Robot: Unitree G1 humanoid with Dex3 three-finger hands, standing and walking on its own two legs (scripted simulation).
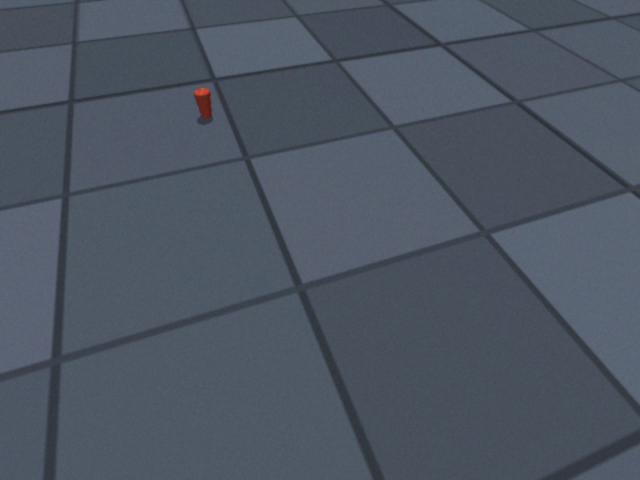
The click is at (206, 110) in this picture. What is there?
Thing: tapered cup
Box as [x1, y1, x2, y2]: [193, 88, 211, 117]
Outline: 195,89 193,93 197,105 199,107 200,113 203,117 209,117 211,115 209,90 206,88
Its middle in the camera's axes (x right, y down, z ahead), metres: -0.64 -0.76 +2.21
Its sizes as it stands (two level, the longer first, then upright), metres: 0.088 0.088 0.146
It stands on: the floor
